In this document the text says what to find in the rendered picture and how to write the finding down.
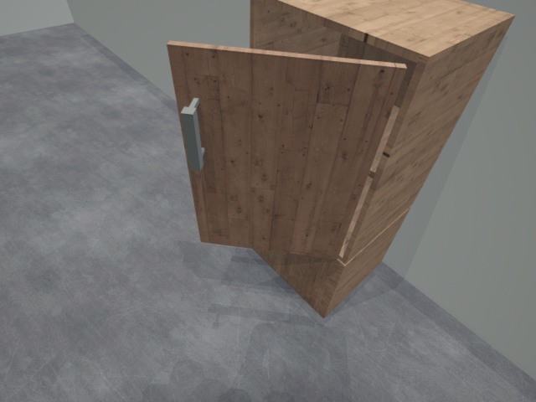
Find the cupboard door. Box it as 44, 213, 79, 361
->
167, 41, 407, 260

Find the handle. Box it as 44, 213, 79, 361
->
181, 98, 205, 171

